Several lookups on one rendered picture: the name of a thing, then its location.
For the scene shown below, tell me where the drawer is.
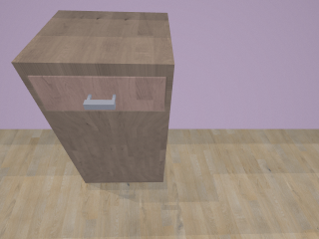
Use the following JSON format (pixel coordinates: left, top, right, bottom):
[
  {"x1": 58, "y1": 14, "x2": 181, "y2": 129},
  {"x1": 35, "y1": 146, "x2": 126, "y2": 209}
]
[{"x1": 28, "y1": 76, "x2": 166, "y2": 111}]

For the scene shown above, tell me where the cabinet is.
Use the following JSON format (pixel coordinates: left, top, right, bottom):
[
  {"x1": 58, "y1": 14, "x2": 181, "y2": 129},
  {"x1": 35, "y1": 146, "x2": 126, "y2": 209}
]
[{"x1": 11, "y1": 10, "x2": 174, "y2": 183}]

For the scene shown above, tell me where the handle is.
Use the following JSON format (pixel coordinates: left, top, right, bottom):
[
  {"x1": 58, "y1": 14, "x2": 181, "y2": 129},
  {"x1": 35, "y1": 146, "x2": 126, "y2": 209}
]
[{"x1": 83, "y1": 94, "x2": 117, "y2": 111}]

